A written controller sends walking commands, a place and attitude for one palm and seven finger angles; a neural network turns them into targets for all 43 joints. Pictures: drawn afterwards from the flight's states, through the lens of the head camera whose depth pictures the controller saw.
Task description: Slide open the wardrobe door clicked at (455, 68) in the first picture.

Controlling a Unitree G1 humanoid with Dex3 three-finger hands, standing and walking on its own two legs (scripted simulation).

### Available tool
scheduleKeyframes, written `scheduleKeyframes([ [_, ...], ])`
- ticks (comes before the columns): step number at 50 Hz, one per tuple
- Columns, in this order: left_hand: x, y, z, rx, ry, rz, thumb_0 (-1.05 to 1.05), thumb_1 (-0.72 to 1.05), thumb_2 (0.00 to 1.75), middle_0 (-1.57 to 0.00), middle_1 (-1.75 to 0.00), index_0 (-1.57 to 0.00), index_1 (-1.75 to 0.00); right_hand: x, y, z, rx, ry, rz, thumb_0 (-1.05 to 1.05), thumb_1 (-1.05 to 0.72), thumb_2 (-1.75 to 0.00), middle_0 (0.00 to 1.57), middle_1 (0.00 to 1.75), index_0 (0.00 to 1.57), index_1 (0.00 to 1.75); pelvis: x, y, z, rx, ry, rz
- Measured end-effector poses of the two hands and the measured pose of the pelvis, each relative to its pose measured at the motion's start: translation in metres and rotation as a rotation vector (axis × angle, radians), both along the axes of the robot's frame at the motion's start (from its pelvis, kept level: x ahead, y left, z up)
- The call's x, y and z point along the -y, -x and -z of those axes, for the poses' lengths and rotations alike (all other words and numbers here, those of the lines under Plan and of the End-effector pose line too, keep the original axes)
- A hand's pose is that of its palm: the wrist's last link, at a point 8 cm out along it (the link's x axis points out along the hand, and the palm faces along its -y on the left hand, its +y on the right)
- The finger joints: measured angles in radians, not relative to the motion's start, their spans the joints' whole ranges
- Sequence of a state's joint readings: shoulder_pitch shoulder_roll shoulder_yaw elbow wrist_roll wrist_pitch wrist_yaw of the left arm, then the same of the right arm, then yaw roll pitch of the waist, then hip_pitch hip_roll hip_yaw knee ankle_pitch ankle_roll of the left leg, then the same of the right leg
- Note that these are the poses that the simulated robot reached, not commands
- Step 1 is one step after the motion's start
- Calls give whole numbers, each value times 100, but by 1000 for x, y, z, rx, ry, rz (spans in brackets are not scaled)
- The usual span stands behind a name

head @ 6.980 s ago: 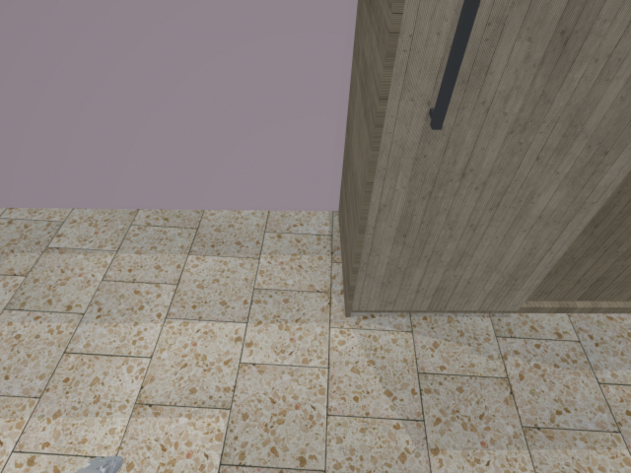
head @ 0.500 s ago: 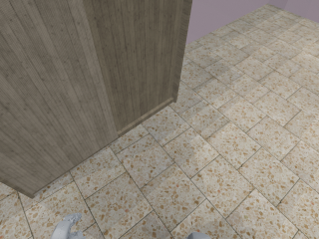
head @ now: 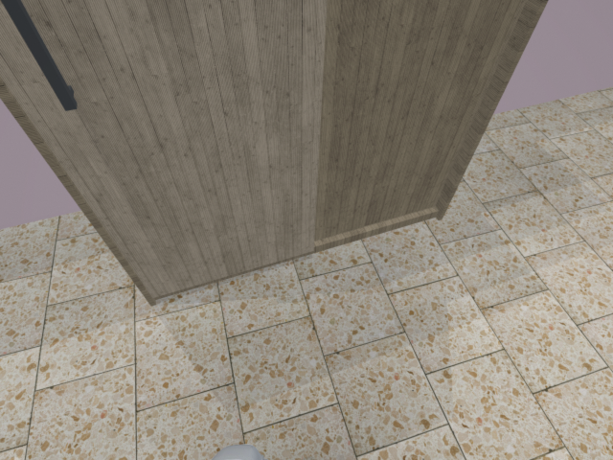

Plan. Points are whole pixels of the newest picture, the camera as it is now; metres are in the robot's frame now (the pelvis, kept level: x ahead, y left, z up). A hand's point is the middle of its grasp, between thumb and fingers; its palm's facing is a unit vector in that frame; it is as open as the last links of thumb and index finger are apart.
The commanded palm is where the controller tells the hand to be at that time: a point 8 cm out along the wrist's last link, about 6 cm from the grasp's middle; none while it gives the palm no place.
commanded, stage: turn to face it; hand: left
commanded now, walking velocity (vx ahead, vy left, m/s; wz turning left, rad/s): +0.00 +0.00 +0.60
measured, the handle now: (31, 28) +0.66 +0.48 +0.19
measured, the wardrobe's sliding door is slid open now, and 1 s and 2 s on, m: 0.00 0.00 0.00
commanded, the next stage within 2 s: take the last steps up to it in 0.64 s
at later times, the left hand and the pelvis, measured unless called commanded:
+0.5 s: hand out of the picture +0.05 +0.25 -0.15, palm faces +0.25 -0.93 -0.25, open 7.4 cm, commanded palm none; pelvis -0.02 +0.02 +0.01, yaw +14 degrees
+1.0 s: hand out of the picture -0.12 +0.16 -0.15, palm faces +0.47 -0.85 -0.22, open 7.4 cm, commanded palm none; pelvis -0.03 +0.00 +0.01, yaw +24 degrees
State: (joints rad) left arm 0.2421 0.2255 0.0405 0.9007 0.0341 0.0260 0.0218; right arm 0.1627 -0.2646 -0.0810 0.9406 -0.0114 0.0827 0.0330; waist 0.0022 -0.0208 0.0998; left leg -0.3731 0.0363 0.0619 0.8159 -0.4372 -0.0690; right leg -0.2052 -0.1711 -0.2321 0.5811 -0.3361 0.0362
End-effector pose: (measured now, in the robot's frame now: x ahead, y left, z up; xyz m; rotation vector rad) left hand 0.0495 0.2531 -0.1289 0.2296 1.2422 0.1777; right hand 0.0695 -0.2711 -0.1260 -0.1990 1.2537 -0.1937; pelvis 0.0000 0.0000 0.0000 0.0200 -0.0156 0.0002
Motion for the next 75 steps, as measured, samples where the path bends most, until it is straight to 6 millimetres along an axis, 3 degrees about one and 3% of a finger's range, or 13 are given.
scheduleKeyframes([
  [6,-49,51,25,-103,2,-135,1,91,90,-20,-30,-20,-30,-39,-54,-12,120,52,-143,0,-90,-90,20,30,20,30,-28,4,11,-7,27,-65],
  [14,-66,48,5,-18,16,-196,1,91,90,-20,-30,-20,-30,-75,-64,-29,133,38,-223,0,-90,-90,20,30,20,30,-41,9,-8,-6,58,-146],
  [22,-54,29,-8,85,7,-222,1,91,90,-20,-30,-20,-30,-81,-45,-17,87,-14,-240,0,-90,-90,20,30,21,30,-33,14,-10,-5,49,-219],
  [27,-33,21,-16,132,-6,-226,1,91,90,-20,-30,-20,-30,-64,-23,-1,26,-40,-236,0,-90,-90,20,30,21,30,-16,19,-7,-8,35,-258],
  [31,-10,29,-18,164,-34,-241,0,91,90,-20,-30,-20,-30,-44,-11,18,-19,-68,-234,0,-90,-90,20,30,20,30,4,22,1,-12,15,-283],
  [39,28,87,-24,81,-27,-334,0,91,90,-20,-30,-20,-30,-19,-3,19,-88,-71,-269,0,-90,-90,20,30,20,30,22,28,-8,12,-9,-350],
  [45,45,138,-17,16,14,-435,1,91,90,-20,-30,-20,-30,-24,-12,12,-120,-49,-351,0,-91,-90,20,30,20,30,18,27,-11,6,-13,-397],
  [49,54,183,-9,-69,61,-508,0,91,90,-20,-30,-20,-30,-48,-36,4,-90,-40,-419,0,-91,-90,20,30,20,30,5,27,-13,-4,-6,-418],
  [54,59,241,7,-216,138,-595,0,91,90,-20,-30,-20,-30,-101,-74,-4,26,-34,-500,0,-91,-90,20,30,20,30,-23,25,-6,-5,22,-429],
  [57,53,259,16,-306,179,-596,1,91,90,-20,-30,-20,-30,-130,-84,-6,101,-41,-502,0,-91,-90,20,30,20,30,-40,23,-1,8,23,-411],
  [60,37,246,14,-323,194,-563,1,91,90,-20,-30,-20,-30,-145,-76,-11,115,-55,-467,0,-91,-90,20,30,20,30,-53,15,-6,23,31,-400],
  [64,3,198,12,-225,175,-526,1,91,90,-20,-30,-20,-30,-138,-63,-13,66,-17,-411,-2,-95,-90,20,30,20,30,-66,1,-12,29,28,-404],
  [75,-72,-4,3,63,74,-377,1,91,90,-20,-30,-19,-30,-118,-4,8,-280,-23,-266,0,-91,-90,20,30,20,30,-79,-69,-4,20,7,-391],
])
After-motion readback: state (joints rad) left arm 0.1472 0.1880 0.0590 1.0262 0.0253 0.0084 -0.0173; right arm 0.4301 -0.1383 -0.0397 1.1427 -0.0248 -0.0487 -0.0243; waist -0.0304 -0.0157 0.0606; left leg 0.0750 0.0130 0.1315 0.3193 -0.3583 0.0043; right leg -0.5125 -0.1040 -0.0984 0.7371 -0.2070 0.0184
